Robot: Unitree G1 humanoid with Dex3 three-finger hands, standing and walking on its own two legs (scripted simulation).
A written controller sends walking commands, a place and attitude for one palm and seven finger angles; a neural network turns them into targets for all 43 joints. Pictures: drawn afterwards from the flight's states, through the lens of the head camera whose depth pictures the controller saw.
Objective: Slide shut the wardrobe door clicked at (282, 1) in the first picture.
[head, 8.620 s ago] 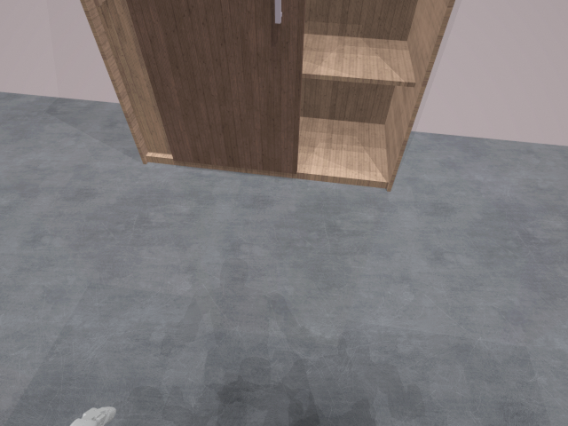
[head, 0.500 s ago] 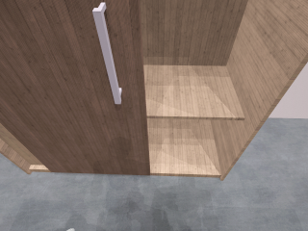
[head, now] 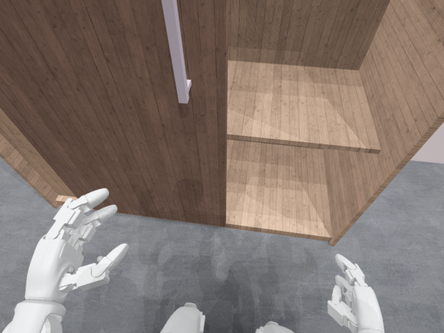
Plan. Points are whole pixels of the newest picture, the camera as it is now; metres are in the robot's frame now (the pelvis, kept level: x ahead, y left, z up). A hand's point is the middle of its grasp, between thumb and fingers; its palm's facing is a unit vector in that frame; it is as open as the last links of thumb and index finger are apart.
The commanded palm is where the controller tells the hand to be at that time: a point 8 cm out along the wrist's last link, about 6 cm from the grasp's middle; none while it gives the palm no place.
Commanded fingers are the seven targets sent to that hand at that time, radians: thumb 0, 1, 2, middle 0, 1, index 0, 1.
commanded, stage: raise the hand with hooked fingers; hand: left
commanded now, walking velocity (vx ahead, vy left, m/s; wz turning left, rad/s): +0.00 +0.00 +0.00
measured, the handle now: (177, 28) +0.58 +0.14 +0.24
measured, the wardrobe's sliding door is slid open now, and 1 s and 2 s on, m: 0.47 0.47 0.47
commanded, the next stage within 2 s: move the hooked fingers beside the handle in 1.48 s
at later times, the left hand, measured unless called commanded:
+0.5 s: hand (68, 202) +0.26 +0.25 +0.14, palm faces +0.01 -1.00 -0.09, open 12.7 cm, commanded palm +0.23 +0.31 +0.15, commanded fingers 0.00 -0.43 0.33 -0.29 -1.15 -0.29 -1.15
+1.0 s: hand (15, 150) +0.29 +0.30 +0.22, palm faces +0.05 -1.00 -0.08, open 14.0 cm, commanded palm +0.26 +0.34 +0.22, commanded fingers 0.00 -0.50 0.30 -0.30 -1.20 -0.30 -1.20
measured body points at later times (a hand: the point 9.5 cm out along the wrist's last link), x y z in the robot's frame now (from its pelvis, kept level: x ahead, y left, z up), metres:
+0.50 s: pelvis +0.02 +0.03 +0.04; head +0.04 +0.02 +0.49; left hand +0.25 +0.30 +0.15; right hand +0.18 -0.24 -0.02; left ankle +0.05 +0.14 -0.67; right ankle +0.01 -0.07 -0.67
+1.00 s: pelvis +0.01 +0.03 +0.07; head +0.00 +0.02 +0.52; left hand +0.28 +0.35 +0.22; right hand +0.20 -0.21 +0.00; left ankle +0.05 +0.14 -0.67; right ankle +0.01 -0.07 -0.67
